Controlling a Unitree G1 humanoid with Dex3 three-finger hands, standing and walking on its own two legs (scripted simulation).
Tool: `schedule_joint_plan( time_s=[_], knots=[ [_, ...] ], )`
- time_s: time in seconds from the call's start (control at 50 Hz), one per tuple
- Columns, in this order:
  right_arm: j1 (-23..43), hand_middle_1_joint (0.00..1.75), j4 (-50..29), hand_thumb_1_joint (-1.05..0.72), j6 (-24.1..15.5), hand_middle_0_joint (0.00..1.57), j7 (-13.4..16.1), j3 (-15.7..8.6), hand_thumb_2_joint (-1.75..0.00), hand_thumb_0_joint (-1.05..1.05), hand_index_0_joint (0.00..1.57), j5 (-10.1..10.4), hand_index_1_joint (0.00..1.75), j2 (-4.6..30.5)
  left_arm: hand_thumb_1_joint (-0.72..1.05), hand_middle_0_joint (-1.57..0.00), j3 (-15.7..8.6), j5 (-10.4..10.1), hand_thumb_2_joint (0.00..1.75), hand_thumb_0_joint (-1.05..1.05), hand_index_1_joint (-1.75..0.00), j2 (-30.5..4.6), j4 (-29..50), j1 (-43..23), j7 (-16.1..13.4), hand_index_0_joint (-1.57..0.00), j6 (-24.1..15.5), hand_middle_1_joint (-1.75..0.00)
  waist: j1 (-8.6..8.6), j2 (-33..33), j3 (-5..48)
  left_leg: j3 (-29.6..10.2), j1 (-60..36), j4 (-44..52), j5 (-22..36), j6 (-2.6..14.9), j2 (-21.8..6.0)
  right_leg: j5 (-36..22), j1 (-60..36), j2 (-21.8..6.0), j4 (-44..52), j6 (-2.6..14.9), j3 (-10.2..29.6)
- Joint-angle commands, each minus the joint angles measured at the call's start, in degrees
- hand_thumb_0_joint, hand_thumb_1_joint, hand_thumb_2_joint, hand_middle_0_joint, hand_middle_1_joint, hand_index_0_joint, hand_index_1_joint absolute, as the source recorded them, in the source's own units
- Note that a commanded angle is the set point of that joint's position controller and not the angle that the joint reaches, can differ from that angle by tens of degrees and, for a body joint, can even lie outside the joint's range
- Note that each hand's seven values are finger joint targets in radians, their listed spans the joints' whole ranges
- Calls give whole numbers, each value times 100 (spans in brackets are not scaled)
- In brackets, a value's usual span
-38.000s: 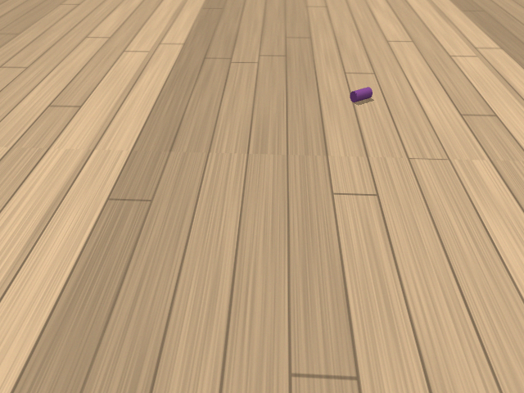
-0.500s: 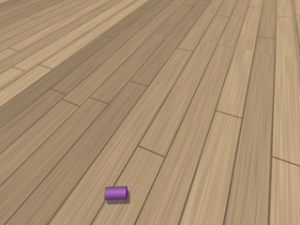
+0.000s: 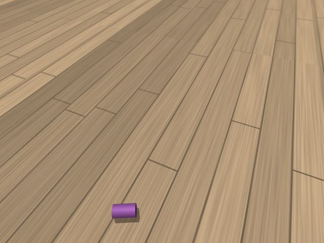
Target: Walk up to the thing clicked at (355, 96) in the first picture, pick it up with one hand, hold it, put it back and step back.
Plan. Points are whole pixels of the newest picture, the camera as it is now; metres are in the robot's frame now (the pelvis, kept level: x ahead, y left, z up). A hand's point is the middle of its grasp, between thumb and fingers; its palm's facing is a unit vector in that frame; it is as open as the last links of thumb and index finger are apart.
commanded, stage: stand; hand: left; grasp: from above
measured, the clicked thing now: (124, 210) +0.43 +0.26 -0.74
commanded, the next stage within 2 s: step back in 0.18 s
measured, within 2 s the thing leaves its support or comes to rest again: neither
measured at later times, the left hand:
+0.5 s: hand out of the picture +0.09 +0.30 -0.18, palm faces -0.04 -0.93 -0.37, open 7.4 cm
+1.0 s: hand out of the picture -0.03 +0.27 -0.16, palm faces -0.11 -0.91 -0.39, open 7.4 cm
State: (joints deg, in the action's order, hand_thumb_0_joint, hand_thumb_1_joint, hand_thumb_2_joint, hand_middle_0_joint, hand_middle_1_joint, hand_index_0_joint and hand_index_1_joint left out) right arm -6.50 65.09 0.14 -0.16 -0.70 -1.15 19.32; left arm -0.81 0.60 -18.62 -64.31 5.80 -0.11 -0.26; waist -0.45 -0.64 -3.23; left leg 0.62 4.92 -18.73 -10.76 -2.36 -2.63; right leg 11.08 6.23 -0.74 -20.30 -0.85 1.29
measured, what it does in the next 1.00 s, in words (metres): walks backwards: right foot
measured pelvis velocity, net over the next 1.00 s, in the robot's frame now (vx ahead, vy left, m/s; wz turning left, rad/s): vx -0.15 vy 0.02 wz -0.10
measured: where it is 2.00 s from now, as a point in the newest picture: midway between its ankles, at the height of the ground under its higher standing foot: outside the picture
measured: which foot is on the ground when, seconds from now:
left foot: down 0.00-0.94, up 0.96-1.00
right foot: down 0.00-0.48, up 0.50-0.88, down 0.90-1.00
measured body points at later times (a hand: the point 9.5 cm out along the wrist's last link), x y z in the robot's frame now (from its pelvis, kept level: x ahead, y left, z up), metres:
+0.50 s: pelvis -0.05 +0.04 -0.03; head +0.02 +0.05 +0.42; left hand +0.09 +0.35 -0.15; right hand +0.03 -0.30 -0.14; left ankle -0.05 +0.13 -0.75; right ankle +0.00 -0.13 -0.74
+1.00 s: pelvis -0.15 +0.02 -0.02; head -0.10 +0.00 +0.42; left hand -0.03 +0.32 -0.14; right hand -0.08 -0.30 -0.15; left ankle -0.09 +0.14 -0.71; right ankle -0.15 -0.09 -0.75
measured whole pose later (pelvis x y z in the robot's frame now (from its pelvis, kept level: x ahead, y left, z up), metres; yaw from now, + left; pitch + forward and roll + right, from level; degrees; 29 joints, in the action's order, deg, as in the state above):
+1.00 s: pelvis -0.15 +0.02 -0.02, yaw -5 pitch -3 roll +0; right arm -7.1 50.8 3.4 0.8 -2.5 -0.4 21.8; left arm -4.1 1.8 -20.5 -49.2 9.7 0.6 2.6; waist -0.1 -1.2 -9.9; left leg -2.9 25.4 -52.3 -26.9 0.3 1.7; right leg 19.8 14.9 2.1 -38.0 1.8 2.4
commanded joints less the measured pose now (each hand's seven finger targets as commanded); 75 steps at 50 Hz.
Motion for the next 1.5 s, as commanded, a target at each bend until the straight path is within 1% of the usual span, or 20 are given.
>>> schedule_joint_plan(
  time_s=[0.0,0.22,0.36,0.42,0.44,0.46,0.48,0.58,0.8,0.88,0.9,0.92,0.94,1.0,1.12,1.22,1.24,1.28,1.38,1.48],
  knots=[
    [171,30,-295,-90,-139,20,79,-223,-90,0,20,21,30,1117,90,-20,-255,5,90,0,-30,-1256,319,-231,-77,-20,-124,-30,17,90,252,-361,21,307,439,256,-487,-585,155,-575,382,172,395],
    [180,30,-620,-90,30,20,57,-363,-90,0,20,171,30,1380,90,-20,-503,-120,90,0,-30,-1664,720,-58,-126,-20,-25,-30,-10,268,514,-219,189,-973,1594,466,-306,-2369,417,-662,-377,505,575],
    [-377,30,-968,-90,250,20,-1,-480,-90,0,20,107,30,1216,90,-20,-579,85,90,0,-30,-1918,1466,-633,-137,-20,117,-30,-159,1316,657,-182,650,-3051,-1851,494,489,-1970,1286,-1669,-298,1468,1376],
    [-659,30,-1034,-90,141,20,15,-514,-90,0,20,71,30,1303,90,-20,-507,54,90,0,-30,-1671,1623,-729,-150,-20,191,-30,-270,760,616,-322,715,-1111,279,512,82,-1525,1000,-938,-1332,808,753],
    [-576,30,-1096,-90,90,20,36,-605,-90,0,20,-48,30,1686,90,-20,-448,-23,90,0,-30,-1403,1715,-664,-158,-20,240,-30,-208,-447,522,-1356,602,-450,1766,649,-735,-578,1425,-113,-2387,446,453],
    [-484,30,-1189,-90,34,20,43,-662,-90,0,20,-129,30,1959,90,-20,-427,-27,90,0,-30,-1195,1724,-525,-200,-20,291,-30,-72,-1003,357,-2269,203,-162,2936,883,-1396,2087,2234,671,-3081,286,505],
    [-446,30,-1296,-90,12,20,59,-731,-90,0,20,-77,30,2226,90,-20,-452,16,90,0,-30,-1295,1700,-269,-264,-20,318,-30,-139,-986,615,-2447,212,-312,3468,1300,-1826,2628,2179,736,-3747,261,951],
    [68,30,-1625,-90,-41,20,227,-594,-90,0,20,-35,30,1589,90,-20,-518,1,90,0,-30,-1428,1597,172,-224,-20,308,-30,129,-802,702,-1306,-257,-870,3302,1275,-1090,1654,2449,638,-4838,144,1033],
    [-235,30,-1948,-90,13,20,217,-639,-90,0,20,-36,30,1754,90,-20,-672,62,90,0,-30,-1346,1897,305,-80,-20,242,-30,-133,-744,675,-1385,88,-880,1993,1522,-1351,1680,1457,235,-2606,33,289],
    [21,30,-1991,-90,98,20,166,-541,-90,0,20,62,30,1631,90,-20,-730,143,90,0,-30,-1382,1679,1021,-58,-20,140,-30,228,-444,885,-956,1149,-1512,810,882,-919,35,5,23,-436,372,320],
    [-26,30,-2058,-90,101,20,140,-478,-90,0,20,107,30,1411,90,-20,-838,213,90,0,-30,-1785,1771,953,-59,-20,92,-30,174,608,773,-696,2081,-2314,-145,494,-175,-363,-207,-863,-257,701,1773],
    [241,30,-2075,-90,137,20,207,-512,-90,0,20,139,30,1303,90,-20,-910,130,90,0,-30,-2287,1945,556,-38,-20,141,-30,374,1749,314,-202,2051,-3724,-2387,255,816,-527,1136,-1999,350,1769,2935],
    [115,30,-1977,-90,179,20,218,-565,-90,0,20,95,30,1453,90,-20,-895,205,90,0,-30,-2213,2186,221,-51,-20,87,-30,240,1443,-43,-810,1806,-4707,-2596,234,707,-663,1814,-2256,431,1964,3217],
    [-461,30,-1707,-90,161,20,213,-473,-90,0,20,186,30,1385,90,-20,-741,108,90,0,-30,-1619,2313,-317,-119,-20,103,-30,-119,848,-139,-948,2044,-5045,-1714,191,982,-1402,1409,-1160,-119,1253,1390],
    [-453,30,-1895,-90,63,20,230,-406,-90,0,20,107,30,1346,90,-20,-732,152,90,0,-30,-1479,2433,356,-173,-20,134,-30,325,1029,555,-585,2260,-3269,-2023,59,607,-2224,-485,-1350,-719,1413,1332],
    [-1106,30,-1673,-90,5,20,161,-489,-90,0,20,4,30,1280,90,-20,-690,52,90,0,-30,-1675,2547,115,-98,-20,272,-30,-51,932,750,8,786,-617,-277,323,475,-1473,269,-1110,-1188,932,1009],
    [-1036,30,-1707,-90,-18,20,156,-562,-90,0,20,-54,30,1466,90,-20,-629,52,90,0,-30,-1494,2568,201,-77,-20,297,-30,-10,528,715,-620,449,-390,-94,477,54,-654,869,-842,-1371,658,899],
    [-624,30,-1927,-90,-3,20,97,-775,-90,0,20,-102,30,2476,90,-20,-703,47,90,0,-30,-1503,2680,-350,-147,-20,282,-30,-313,-1424,327,-3105,1239,168,939,1815,-2040,2539,1909,492,-3601,149,278],
    [-3,30,-2054,-90,-71,20,210,-552,-90,0,20,-75,30,1691,90,-20,-765,-4,90,0,-30,-1435,2206,434,-139,-20,290,-30,240,-597,243,-1519,794,-609,2343,1517,-1202,1798,2238,693,-5355,123,1009],
    [-438,30,-2102,-90,-25,20,222,-608,-90,0,20,-59,30,1653,90,-20,-716,59,90,0,-30,-1333,2276,340,-102,-20,262,-30,-145,-781,439,-1425,-93,-831,2313,1707,-1211,1982,2244,514,-4125,-158,692]
  ],
)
